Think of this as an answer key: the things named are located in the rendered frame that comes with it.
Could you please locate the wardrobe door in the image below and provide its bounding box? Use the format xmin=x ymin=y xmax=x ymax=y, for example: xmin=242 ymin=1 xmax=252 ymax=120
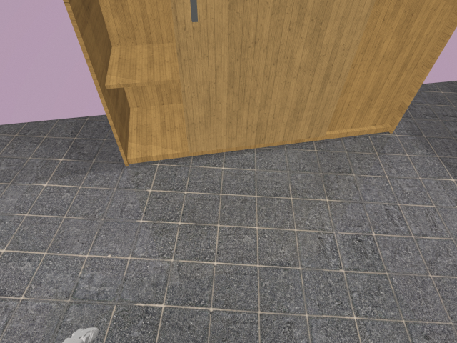
xmin=171 ymin=0 xmax=376 ymax=153
xmin=327 ymin=0 xmax=457 ymax=131

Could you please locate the left robot hand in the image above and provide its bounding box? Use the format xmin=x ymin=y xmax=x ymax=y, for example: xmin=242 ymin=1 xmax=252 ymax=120
xmin=62 ymin=327 xmax=99 ymax=343

